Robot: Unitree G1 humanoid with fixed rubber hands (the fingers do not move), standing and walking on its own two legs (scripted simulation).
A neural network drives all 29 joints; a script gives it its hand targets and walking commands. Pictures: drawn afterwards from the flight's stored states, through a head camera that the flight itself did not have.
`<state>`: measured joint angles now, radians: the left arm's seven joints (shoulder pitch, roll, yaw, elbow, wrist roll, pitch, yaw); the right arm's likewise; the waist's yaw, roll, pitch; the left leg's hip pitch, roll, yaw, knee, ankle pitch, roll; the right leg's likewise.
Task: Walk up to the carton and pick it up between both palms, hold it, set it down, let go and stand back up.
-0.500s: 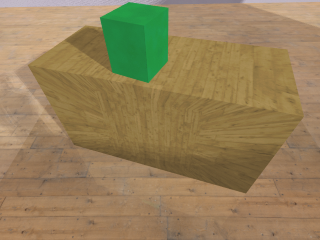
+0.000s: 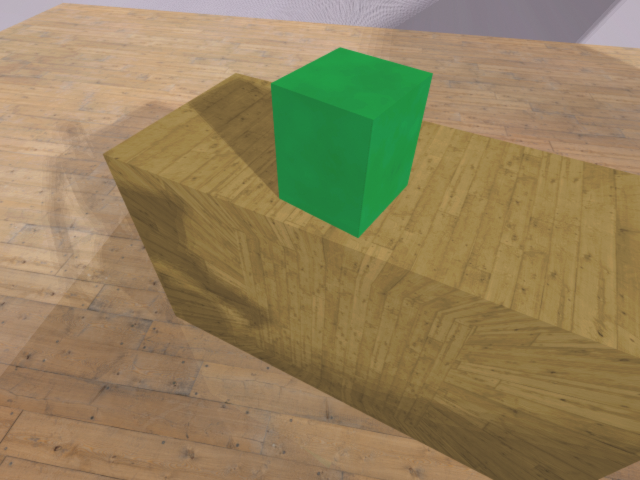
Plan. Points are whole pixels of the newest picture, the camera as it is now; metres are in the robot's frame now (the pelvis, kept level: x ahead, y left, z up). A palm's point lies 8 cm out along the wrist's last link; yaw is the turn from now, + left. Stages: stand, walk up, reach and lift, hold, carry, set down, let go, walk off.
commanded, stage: walk up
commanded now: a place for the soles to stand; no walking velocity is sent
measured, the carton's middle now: (349, 141) +0.73 +0.01 +0.06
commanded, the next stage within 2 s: none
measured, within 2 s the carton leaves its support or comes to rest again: neither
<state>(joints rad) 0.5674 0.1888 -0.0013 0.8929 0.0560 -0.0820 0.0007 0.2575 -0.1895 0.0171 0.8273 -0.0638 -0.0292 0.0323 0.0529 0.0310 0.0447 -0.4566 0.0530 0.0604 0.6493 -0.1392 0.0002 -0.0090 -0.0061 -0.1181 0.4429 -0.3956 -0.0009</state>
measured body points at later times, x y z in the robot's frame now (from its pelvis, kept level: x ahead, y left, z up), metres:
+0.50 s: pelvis +0.14 +0.03 -0.01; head +0.17 +0.02 +0.44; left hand +0.23 +0.25 -0.14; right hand +0.13 -0.21 -0.15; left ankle +0.12 +0.11 -0.73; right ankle +0.22 -0.07 -0.73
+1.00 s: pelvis +0.15 +0.02 +0.01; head +0.15 +0.01 +0.46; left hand +0.19 +0.27 -0.14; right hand +0.17 -0.23 -0.14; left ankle +0.13 +0.12 -0.73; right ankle +0.22 -0.07 -0.73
